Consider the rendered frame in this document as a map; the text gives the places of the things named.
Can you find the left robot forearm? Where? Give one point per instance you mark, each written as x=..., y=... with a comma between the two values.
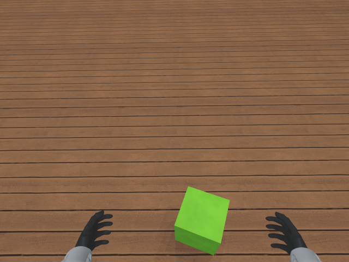
x=78, y=254

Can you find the right robot hand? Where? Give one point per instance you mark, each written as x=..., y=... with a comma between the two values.
x=291, y=236

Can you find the carton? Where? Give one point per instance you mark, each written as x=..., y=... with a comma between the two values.
x=201, y=220

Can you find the right robot forearm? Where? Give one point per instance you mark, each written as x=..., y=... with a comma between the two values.
x=302, y=254

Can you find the left robot hand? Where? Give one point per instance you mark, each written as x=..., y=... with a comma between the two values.
x=89, y=234

